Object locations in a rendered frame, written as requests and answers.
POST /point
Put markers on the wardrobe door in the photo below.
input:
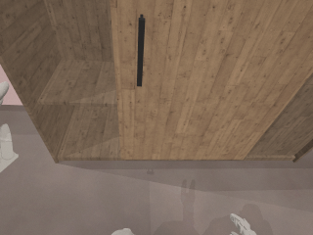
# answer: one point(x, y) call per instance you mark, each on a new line
point(293, 127)
point(216, 74)

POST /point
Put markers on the handle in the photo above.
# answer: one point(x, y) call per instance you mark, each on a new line
point(140, 54)

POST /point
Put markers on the right robot hand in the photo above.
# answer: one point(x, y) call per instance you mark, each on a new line
point(242, 225)

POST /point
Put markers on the left robot hand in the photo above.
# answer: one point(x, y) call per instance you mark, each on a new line
point(7, 156)

